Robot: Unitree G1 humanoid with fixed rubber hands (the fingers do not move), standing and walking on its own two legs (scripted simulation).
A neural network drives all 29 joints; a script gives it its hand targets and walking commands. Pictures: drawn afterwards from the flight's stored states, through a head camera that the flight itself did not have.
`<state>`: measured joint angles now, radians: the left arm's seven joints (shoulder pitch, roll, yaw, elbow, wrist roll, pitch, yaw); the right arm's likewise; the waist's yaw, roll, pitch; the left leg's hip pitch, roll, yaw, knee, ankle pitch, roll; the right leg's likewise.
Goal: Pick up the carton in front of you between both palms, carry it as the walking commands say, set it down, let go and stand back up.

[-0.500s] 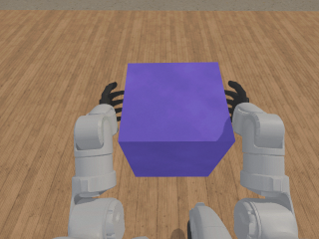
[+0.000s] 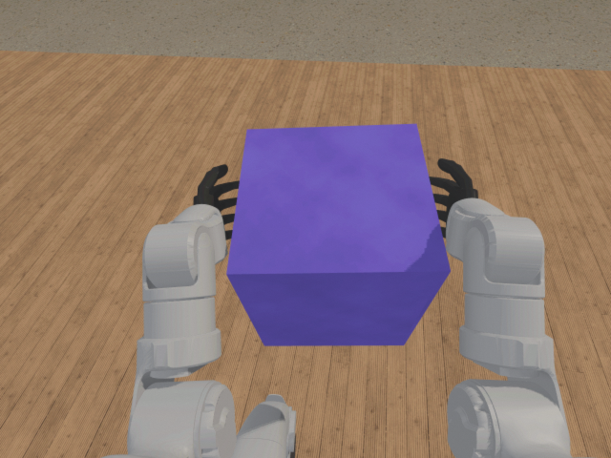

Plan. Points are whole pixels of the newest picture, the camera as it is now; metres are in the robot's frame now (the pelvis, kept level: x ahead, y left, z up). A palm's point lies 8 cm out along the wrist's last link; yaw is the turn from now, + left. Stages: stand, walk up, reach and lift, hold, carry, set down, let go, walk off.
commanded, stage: carry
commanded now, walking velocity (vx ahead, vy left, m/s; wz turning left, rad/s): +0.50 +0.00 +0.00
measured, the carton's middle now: (332, 246) +0.37 +0.02 +0.02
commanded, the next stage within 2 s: none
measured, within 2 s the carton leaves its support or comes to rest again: neither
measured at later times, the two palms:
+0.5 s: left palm (268, 88) +0.69 +0.15 +0.05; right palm (439, 92) +0.67 -0.15 +0.05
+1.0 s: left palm (284, 26) +0.97 +0.15 +0.01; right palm (414, 21) +0.99 -0.14 +0.00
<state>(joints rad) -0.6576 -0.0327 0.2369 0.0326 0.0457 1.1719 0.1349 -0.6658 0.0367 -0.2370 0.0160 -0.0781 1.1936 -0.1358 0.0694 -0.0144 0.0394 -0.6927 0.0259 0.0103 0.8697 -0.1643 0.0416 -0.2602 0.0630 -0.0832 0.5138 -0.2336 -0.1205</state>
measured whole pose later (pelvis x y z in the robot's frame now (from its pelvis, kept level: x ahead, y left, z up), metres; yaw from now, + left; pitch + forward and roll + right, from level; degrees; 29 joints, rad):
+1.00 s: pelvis +0.62 -0.02 -0.09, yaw +0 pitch +6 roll +2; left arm -0.63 -0.02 0.20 0.10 0.03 1.15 0.13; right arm -0.62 0.03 -0.22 0.07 -0.07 1.17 -0.13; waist 0.07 -0.02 0.00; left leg -0.72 0.04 -0.01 0.94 -0.19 0.04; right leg -0.28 0.08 -0.08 0.52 -0.21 -0.13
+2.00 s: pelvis +1.22 -0.03 -0.18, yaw +1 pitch +5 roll +2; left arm -0.62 -0.02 0.20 0.12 0.04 1.17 0.13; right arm -0.64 0.01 -0.21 0.12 -0.06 1.18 -0.13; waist 0.06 -0.01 -0.01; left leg -0.70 0.04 -0.02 1.06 -0.30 0.03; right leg -0.35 0.08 -0.09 0.56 -0.17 -0.13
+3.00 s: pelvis +1.83 -0.04 -0.27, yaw +1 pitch +4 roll +1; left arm -0.62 0.00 0.20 0.18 0.04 1.20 0.13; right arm -0.64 0.00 -0.19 0.20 -0.05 1.20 -0.12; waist 0.05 -0.01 -0.05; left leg -0.60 0.00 -0.02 1.23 -0.42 0.04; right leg -0.42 0.08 -0.10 0.60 -0.12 -0.14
